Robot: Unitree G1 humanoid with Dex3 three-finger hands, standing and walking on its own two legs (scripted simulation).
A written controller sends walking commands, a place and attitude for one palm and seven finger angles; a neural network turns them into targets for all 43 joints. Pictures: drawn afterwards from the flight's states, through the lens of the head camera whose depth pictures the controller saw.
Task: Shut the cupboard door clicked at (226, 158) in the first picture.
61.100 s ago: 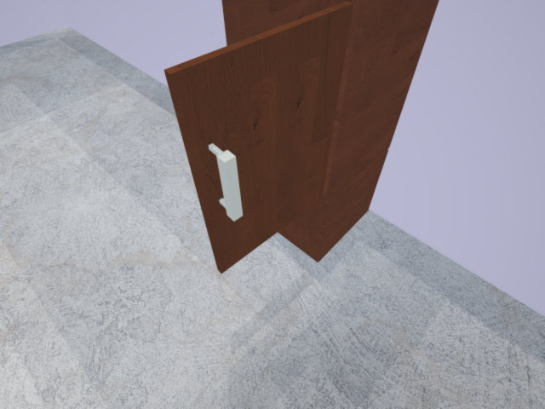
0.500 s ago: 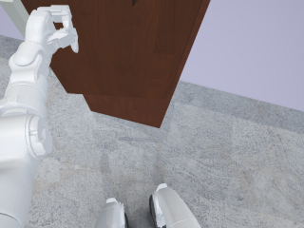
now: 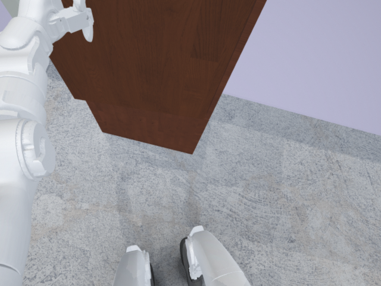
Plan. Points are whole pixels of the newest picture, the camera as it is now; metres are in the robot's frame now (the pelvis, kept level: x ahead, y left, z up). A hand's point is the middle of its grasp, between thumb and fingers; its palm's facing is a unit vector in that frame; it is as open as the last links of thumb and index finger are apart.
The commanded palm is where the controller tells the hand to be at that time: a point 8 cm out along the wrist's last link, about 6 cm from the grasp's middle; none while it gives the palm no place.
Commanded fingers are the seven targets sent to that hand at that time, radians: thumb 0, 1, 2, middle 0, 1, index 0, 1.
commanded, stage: push the door shut along its arc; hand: left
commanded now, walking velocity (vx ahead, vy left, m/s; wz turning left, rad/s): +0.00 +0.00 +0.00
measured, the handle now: (26, 4) +0.63 +0.18 +0.10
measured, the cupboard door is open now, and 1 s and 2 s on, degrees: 6 1 1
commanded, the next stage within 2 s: pull the fist back off the door in 0.04 s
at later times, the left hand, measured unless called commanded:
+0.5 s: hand (110, 18) +0.59 +0.05 +0.11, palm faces +0.10 -1.00 -0.02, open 3.1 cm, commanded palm +0.55 +0.10 +0.11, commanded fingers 0.00 0.90 0.90 -1.30 -1.50 -1.30 -1.50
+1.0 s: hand (114, 53) +0.51 +0.05 +0.11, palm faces +0.08 -1.00 -0.03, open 3.1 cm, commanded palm +0.49 +0.10 +0.11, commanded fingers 0.00 0.90 0.90 -1.30 -1.50 -1.30 -1.50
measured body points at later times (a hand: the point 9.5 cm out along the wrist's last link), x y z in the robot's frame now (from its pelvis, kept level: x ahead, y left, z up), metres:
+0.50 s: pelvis +0.01 +0.00 +0.01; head +0.17 +0.00 +0.44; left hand +0.58 +0.10 +0.11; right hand -0.06 -0.23 -0.10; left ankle -0.01 +0.09 -0.65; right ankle +0.04 -0.11 -0.65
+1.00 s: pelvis +0.01 -0.01 +0.03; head +0.12 -0.01 +0.46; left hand +0.50 +0.10 +0.11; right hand +0.03 -0.28 -0.09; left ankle -0.01 +0.09 -0.65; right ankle +0.04 -0.11 -0.65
